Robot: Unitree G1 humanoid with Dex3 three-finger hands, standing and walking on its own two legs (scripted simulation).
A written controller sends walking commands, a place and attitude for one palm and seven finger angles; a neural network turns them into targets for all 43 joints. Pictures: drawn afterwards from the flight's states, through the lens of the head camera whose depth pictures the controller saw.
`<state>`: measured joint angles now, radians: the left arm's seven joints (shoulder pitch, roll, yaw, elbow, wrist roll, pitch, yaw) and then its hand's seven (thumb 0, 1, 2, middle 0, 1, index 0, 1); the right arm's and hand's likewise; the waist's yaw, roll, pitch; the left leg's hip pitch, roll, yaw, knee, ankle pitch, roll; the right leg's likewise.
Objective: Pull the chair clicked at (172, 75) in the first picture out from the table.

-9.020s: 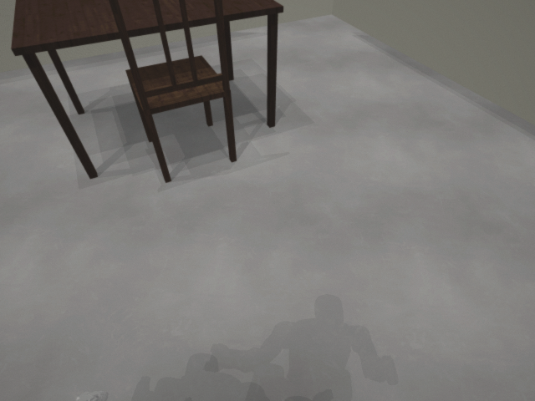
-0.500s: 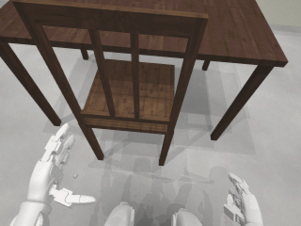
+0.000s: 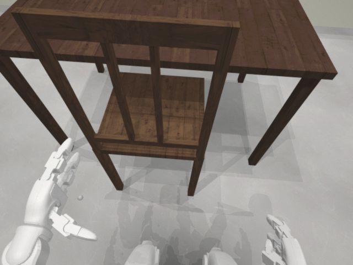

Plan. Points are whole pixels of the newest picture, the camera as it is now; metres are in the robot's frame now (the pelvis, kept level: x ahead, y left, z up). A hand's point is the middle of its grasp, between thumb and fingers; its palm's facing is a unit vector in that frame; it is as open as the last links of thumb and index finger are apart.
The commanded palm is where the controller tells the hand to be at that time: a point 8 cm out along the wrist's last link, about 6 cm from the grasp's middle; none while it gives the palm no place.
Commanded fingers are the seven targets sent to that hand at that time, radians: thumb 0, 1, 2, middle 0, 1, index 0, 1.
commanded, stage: raise the hand toward the chair's back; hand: left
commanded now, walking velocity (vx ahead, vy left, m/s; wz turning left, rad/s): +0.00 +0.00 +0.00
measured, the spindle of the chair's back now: (122, 101) +0.51 +0.18 +0.03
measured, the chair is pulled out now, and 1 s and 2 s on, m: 0.00 0.00 0.00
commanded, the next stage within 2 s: aim the fingers beside a spindle in 0.40 s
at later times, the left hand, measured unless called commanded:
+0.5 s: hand (85, 201) +0.24 +0.19 +0.05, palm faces -0.02 -1.00 -0.06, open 16.9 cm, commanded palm +0.22 +0.25 +0.05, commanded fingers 0.00 -0.50 0.30 -0.06 -0.08 -0.06 -0.08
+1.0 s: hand (96, 184) +0.28 +0.19 +0.03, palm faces -0.04 -1.00 -0.05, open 16.9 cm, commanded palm +0.26 +0.24 +0.03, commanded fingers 0.00 -0.50 0.30 -0.06 -0.08 -0.06 -0.08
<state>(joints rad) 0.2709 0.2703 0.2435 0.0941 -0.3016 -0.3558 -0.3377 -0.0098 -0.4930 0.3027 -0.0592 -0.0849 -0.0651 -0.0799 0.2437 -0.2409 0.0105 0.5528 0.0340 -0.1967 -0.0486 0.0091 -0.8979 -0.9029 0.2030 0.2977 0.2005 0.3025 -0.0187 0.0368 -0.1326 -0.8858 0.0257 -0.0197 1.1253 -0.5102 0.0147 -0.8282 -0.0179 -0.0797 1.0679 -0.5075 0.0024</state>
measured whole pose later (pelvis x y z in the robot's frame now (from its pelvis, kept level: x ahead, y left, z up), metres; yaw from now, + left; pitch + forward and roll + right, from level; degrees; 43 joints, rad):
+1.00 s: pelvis -0.01 -0.01 -0.01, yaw +0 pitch +17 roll -2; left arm 0.10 0.27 0.25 0.25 -0.28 -0.40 -0.33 -0.01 -0.49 0.30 -0.06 -0.08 -0.07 -0.08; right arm 0.25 -0.26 0.00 0.57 0.03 -0.21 -0.05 0.01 -0.90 -0.90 0.20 0.30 0.20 0.30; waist -0.03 0.03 -0.13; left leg -0.94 0.03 -0.02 1.15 -0.51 0.00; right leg -0.90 -0.01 -0.07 1.12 -0.51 -0.01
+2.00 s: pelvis -0.02 -0.01 -0.04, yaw -1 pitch +23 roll -2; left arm -0.31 0.25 0.24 0.59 -0.18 -0.45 -0.21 -0.01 -0.49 0.30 -0.06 -0.08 -0.07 -0.08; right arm 0.24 -0.25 0.00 0.59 0.01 -0.09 -0.01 0.01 -0.90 -0.90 0.20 0.30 0.20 0.30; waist -0.07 0.03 -0.14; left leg -1.13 0.03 0.00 1.28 -0.54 0.01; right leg -1.10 -0.02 -0.05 1.25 -0.55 -0.01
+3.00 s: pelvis -0.01 +0.00 -0.04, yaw -1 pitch +23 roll -2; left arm -0.42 0.27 0.25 0.68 -0.16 -0.46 -0.20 -0.01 -0.50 0.30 -0.06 -0.08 -0.07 -0.08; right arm 0.24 -0.25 0.01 0.60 0.01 -0.06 0.00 0.00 -0.90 -0.90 0.20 0.30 0.20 0.30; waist -0.07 0.03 -0.15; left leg -1.16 0.03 0.00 1.29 -0.54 0.01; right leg -1.12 -0.01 -0.05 1.25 -0.54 0.00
